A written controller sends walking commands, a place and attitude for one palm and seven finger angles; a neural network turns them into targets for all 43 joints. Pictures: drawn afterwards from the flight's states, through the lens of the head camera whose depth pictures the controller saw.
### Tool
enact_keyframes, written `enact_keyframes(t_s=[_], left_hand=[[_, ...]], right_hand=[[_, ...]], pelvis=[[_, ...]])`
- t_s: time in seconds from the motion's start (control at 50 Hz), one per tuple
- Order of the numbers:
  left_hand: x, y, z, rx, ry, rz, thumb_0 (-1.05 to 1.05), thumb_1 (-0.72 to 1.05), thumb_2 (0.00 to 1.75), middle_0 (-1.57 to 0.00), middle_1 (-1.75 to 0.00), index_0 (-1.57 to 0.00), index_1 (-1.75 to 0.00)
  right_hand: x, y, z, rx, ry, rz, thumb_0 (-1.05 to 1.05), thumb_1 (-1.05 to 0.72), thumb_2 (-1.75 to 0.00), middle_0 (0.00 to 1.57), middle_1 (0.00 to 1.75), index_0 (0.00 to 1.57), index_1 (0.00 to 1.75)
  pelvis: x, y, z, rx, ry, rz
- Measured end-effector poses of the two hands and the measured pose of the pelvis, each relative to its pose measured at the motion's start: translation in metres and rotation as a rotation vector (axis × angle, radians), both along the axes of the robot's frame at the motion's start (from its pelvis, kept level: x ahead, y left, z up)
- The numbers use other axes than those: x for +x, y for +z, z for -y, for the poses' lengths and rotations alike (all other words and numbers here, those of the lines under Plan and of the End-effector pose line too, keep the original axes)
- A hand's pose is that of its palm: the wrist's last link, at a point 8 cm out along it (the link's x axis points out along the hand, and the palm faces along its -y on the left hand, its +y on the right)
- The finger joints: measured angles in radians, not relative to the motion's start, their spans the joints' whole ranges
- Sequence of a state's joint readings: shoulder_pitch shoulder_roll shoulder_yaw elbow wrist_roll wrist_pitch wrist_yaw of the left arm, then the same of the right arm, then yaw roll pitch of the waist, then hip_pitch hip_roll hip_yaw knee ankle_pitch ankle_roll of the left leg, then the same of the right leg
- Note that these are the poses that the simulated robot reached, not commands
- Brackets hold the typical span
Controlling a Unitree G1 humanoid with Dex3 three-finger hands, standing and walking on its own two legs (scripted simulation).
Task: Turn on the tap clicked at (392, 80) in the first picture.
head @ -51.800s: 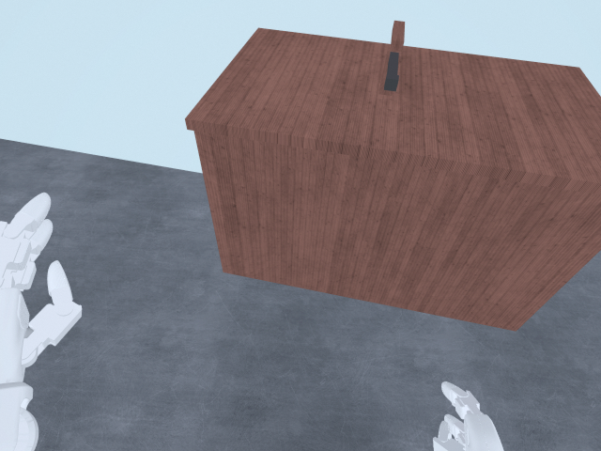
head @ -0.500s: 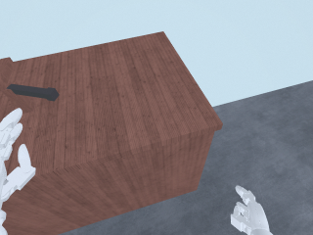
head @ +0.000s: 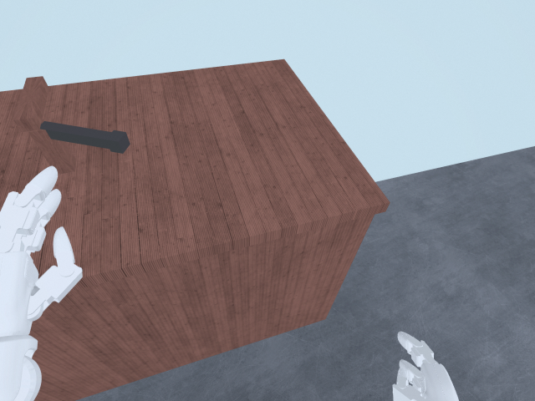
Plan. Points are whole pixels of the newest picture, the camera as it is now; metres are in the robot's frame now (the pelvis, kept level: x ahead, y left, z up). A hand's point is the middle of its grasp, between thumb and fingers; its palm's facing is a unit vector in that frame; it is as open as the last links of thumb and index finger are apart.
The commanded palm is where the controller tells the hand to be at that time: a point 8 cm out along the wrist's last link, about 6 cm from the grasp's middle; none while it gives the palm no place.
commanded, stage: come to a stop and stand still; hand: left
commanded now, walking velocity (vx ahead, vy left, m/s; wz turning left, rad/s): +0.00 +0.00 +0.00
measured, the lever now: (118, 141) +0.51 +0.32 +0.09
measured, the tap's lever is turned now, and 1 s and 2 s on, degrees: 61 61 61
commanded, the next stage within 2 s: look again from close up in 1.28 s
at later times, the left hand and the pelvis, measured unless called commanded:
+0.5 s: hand (11, 273) +0.21 +0.30 +0.15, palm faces +0.44 -0.82 -0.37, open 7.4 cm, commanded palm +0.15 +0.32 +0.18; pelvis +0.00 +0.04 +0.00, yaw +2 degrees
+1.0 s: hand (81, 235) +0.26 +0.25 +0.16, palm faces +0.42 -0.83 -0.38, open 7.4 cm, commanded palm +0.20 +0.28 +0.18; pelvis +0.05 -0.01 +0.00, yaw +3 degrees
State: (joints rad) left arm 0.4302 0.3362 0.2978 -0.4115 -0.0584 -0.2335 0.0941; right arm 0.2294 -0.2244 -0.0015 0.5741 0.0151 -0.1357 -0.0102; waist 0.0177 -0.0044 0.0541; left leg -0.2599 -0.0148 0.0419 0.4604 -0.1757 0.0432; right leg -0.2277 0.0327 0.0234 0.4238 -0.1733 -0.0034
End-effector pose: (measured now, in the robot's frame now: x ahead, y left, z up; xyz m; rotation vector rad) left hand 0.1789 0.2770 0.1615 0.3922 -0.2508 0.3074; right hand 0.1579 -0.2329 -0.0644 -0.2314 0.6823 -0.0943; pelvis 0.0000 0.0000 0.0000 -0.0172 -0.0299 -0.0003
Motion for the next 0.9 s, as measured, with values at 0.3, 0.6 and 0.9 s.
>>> enact_keyframes(t_s=[0.3, 0.6, 0.9], left_hand=[[-0.023, 0.03, -0.06, 0.063, 0.089, 0.205, 0.02, 0.89, 0.9, -0.2, -0.3, -0.21, -0.3], [-0.007, 0.01, -0.055, 0.055, 0.125, 0.055, 0.02, 0.89, 0.9, -0.21, -0.3, -0.21, -0.3], [0.033, 0.008, -0.016, 0.041, 0.096, -0.016, 0.01, 0.89, 0.9, -0.21, -0.3, -0.21, -0.3]], right_hand=[[0.001, 0.005, -0.076, 0.022, 0.132, 0.017, 0.01, -0.9, -0.9, 0.2, 0.3, 0.2, 0.3], [0.026, 0.002, -0.062, 0.005, 0.135, -0.028, 0.01, -0.9, -0.9, 0.2, 0.3, 0.2, 0.3], [0.072, 0.004, -0.02, 0.012, 0.075, 0.002, 0.01, -0.9, -0.9, 0.2, 0.3, 0.2, 0.3]], pelvis=[[-0.014, -0.001, -0.036, -0.016, 0.027, 0.015], [0.009, 0.002, -0.027, -0.004, 0.049, 0.009], [0.046, 0.004, 0.003, -0.001, 0.048, -0.027]])
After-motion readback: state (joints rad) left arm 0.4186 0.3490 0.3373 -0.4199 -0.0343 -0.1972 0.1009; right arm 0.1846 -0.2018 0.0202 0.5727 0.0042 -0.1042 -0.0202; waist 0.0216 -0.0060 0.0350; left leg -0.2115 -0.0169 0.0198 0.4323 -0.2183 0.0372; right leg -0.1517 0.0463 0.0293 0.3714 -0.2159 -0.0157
